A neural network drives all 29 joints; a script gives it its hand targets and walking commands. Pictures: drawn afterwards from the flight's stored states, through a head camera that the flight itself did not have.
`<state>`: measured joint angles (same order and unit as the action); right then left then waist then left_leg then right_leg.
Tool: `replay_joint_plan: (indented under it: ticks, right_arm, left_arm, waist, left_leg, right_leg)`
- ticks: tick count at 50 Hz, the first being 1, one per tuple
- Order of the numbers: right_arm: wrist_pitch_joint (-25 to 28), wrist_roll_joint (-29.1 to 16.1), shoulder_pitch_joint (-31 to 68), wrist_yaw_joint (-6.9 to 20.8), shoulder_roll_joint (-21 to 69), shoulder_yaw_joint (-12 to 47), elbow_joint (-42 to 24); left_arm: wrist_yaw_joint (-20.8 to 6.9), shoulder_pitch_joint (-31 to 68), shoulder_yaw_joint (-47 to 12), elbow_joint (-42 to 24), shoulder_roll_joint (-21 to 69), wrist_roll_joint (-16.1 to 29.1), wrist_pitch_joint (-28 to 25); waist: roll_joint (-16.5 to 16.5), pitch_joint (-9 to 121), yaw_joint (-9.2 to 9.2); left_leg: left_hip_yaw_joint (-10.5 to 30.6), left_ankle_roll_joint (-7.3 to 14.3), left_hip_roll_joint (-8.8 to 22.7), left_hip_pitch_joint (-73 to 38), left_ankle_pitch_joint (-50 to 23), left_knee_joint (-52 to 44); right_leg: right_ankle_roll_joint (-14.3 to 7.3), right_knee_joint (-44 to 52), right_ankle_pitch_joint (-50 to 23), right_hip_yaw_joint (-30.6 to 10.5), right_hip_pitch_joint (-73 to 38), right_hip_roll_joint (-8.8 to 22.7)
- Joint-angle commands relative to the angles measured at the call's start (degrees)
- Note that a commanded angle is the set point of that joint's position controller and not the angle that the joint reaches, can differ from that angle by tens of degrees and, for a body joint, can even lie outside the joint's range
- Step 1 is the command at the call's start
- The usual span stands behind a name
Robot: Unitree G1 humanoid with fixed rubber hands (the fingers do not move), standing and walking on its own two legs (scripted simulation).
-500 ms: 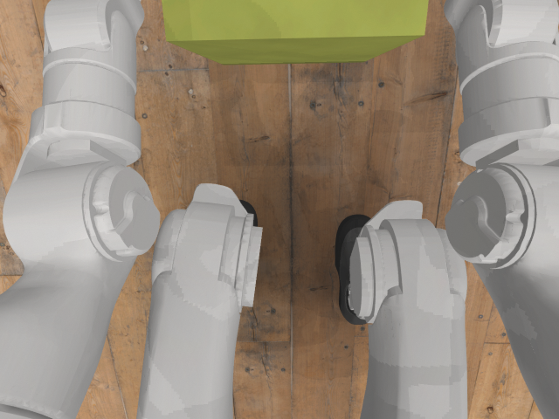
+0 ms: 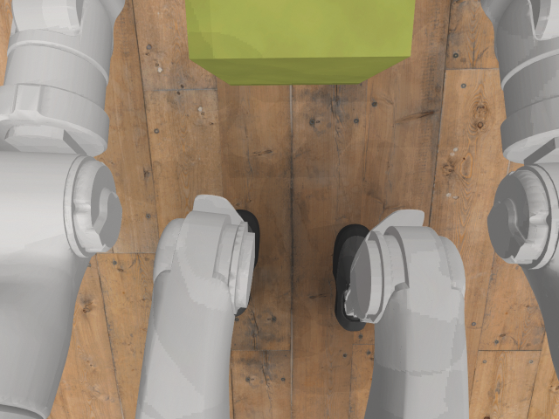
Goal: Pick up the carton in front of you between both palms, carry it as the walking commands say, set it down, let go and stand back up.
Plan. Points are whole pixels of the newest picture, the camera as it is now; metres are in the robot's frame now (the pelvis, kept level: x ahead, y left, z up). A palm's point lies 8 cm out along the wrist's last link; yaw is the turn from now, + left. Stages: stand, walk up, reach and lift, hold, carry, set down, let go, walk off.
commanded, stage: set down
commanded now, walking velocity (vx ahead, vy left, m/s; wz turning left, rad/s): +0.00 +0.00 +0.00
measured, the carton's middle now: out of the picture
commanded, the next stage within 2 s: let go in 0.84 s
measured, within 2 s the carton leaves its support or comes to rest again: neither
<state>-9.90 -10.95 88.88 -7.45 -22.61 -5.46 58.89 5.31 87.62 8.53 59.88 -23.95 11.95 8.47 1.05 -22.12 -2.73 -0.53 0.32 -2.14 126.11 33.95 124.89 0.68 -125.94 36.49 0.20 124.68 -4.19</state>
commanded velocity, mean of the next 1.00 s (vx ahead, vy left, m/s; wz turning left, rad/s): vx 0.00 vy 0.00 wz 0.00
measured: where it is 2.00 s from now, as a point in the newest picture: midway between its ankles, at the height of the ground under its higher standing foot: (293, 287)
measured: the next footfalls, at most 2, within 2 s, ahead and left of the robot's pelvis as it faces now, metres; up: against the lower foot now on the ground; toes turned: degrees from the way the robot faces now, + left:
none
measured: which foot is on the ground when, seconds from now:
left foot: down 0.00-1.00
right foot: down 0.00-1.00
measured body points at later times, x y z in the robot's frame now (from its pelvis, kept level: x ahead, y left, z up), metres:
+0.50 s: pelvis +0.01 +0.00 +0.13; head +0.36 +0.02 +0.41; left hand +0.58 +0.24 +0.02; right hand +0.61 -0.16 +0.02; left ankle +0.11 +0.11 -0.35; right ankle +0.10 -0.11 -0.35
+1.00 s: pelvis +0.04 +0.00 +0.27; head +0.36 +0.02 +0.59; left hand +0.56 +0.24 +0.16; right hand +0.59 -0.16 +0.16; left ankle +0.11 +0.11 -0.35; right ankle +0.10 -0.11 -0.35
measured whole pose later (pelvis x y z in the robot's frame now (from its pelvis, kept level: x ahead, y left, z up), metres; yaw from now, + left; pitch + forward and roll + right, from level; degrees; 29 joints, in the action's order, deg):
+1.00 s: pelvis +0.04 +0.00 +0.27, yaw +0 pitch +46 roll -1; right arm -11.5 4.8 68.0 -2.4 -14.6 -17.6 50.4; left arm -1.8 66.6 19.9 50.3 -17.0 -4.4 10.5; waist 1.2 1.4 -1.9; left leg 2.2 0.2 -2.6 90.3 17.5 61.7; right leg 0.6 -62.0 19.1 -2.5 89.0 -3.6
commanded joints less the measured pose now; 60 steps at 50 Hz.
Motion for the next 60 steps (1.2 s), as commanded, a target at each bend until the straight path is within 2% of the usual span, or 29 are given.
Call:
replay_joint_plan:
  ticks: [1, 5, 9, 22, 33, 43, 47, 52, 56, 60]
  right_arm:
    - [-0.7, 1.9, 17.5, -0.3, -7.3, -3.1, -6.2]
    - [-0.6, 4.8, 14.0, 1.0, -4.8, -5.9, -1.7]
    - [-0.2, 7.4, 12.6, 1.9, -4.2, -8.1, -1.7]
    - [-3.1, 6.6, 9.6, 2.0, -4.4, -7.2, -12.4]
    - [-2.4, 8.8, 3.4, 3.7, -2.8, -9.6, -11.9]
    - [-0.9, 12.2, -1.1, 5.1, -0.4, -11.9, -10.7]
    - [-0.7, 15.5, -8.1, 5.1, 1.4, -12.9, -12.6]
    - [-0.5, 18.1, -21.9, 4.6, 4.3, -11.9, -20.1]
    - [1.4, 17.2, -31.2, 4.9, 5.9, -10.1, -26.1]
    - [3.6, 15.9, -40.6, 5.8, 6.7, -8.7, -28.1]
  left_arm:
    - [0.7, 16.2, 1.9, -6.8, -8.0, -1.7, 0.9]
    - [-0.2, 13.2, 4.2, -4.2, -4.9, -4.9, 1.2]
    - [-1.1, 11.5, 6.2, -4.6, -3.6, -7.1, 1.0]
    - [-2.4, 7.1, 7.1, -14.5, -5.9, -6.3, 3.8]
    - [-4.4, 1.5, 9.0, -14.2, -3.6, -8.3, 3.2]
    - [-5.8, -2.2, 11.6, -12.6, -1.2, -12.5, 1.5]
    - [-6.8, -8.4, 12.4, -14.0, -0.5, -16.0, 1.1]
    - [-8.2, -22.1, 10.9, -20.3, 0.3, -19.1, 0.6]
    - [-8.9, -31.5, 8.6, -26.1, 1.9, -18.2, -1.0]
    - [-9.4, -40.6, 6.8, -28.1, 3.8, -16.2, -2.9]
  waist:
    - [-0.4, 82.3, -1.56]
    - [-0.6, 73.3, -1.42]
    - [-0.5, 73.6, -1.23]
    - [1.0, 92.1, -1.84]
    - [0.4, 87.0, -1.10]
    - [0.3, 82.3, -0.84]
    - [0.2, 84.7, -0.39]
    - [-0.7, 86.9, -0.42]
    - [-1.4, 83.1, -0.27]
    - [-1.6, 76.9, 0.21]
  left_leg:
    - [-1.6, -0.6, -0.8, -43.9, -23.1, -14.5]
    - [-1.2, -1.2, -0.7, -38.6, -20.1, -18.5]
    - [-1.3, -1.7, -0.8, -38.5, -20.9, -22.4]
    - [-2.3, -1.8, -2.0, -51.4, -31.3, -34.8]
    - [-0.9, -2.1, -2.0, -59.3, -35.3, -47.8]
    - [-0.3, -2.4, -1.3, -67.3, -36.3, -60.5]
    - [-0.3, -2.1, -1.2, -72.7, -40.1, -64.5]
    - [0.2, -1.3, -1.1, -82.3, -46.4, -69.5]
    - [1.6, -1.1, -0.3, -89.8, -49.6, -73.3]
    - [3.0, -1.0, 0.5, -95.5, -50.5, -76.6]
  right_leg:
    - [-0.5, 14.7, -17.6, 3.0, -32.9, -0.9]
    - [-0.4, 19.1, -15.2, 2.5, -27.7, -0.9]
    - [-0.2, 23.0, -16.5, 2.3, -28.4, -1.0]
    - [0.3, 35.2, -27.4, 2.1, -45.9, -1.8]
    - [0.6, 49.0, -30.1, 1.2, -49.8, -1.5]
    - [1.3, 62.2, -32.0, 0.5, -58.0, -0.6]
    - [1.6, 66.4, -36.5, 0.1, -64.4, -0.4]
    - [1.9, 71.7, -41.9, -0.4, -72.6, -0.4]
    - [1.6, 76.0, -42.3, -0.7, -73.8, -0.1]
    - [1.3, 79.9, -40.6, -0.8, -74.0, 0.3]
